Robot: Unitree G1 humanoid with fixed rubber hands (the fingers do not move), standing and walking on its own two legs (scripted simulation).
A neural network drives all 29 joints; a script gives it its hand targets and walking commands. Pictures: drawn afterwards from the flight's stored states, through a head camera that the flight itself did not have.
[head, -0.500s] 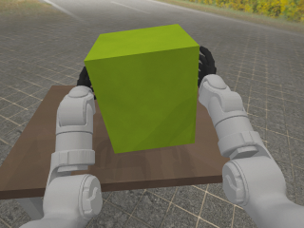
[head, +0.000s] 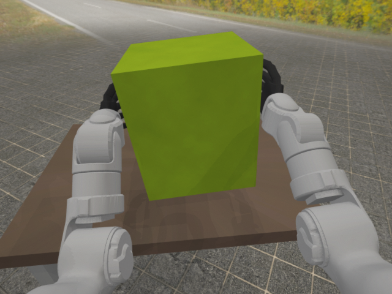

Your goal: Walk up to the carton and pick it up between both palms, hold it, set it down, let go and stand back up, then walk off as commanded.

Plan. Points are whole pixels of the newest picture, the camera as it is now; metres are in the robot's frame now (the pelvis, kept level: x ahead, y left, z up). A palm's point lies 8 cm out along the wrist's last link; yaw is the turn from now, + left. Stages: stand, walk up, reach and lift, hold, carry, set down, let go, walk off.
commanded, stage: hold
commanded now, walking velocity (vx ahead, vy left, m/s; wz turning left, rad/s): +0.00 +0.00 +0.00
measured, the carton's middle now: (191, 113) +0.39 -0.01 +0.26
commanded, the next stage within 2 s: none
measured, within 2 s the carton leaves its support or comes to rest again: neither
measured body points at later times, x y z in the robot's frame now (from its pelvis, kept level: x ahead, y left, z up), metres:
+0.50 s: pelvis +0.00 +0.00 +0.00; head -0.08 +0.00 +0.44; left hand +0.39 +0.14 +0.27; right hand +0.39 -0.16 +0.31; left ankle +0.03 +0.11 -0.75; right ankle +0.02 -0.13 -0.75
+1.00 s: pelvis +0.00 +0.00 +0.00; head -0.09 +0.01 +0.44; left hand +0.37 +0.14 +0.29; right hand +0.38 -0.16 +0.32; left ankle +0.03 +0.11 -0.75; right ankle +0.02 -0.13 -0.75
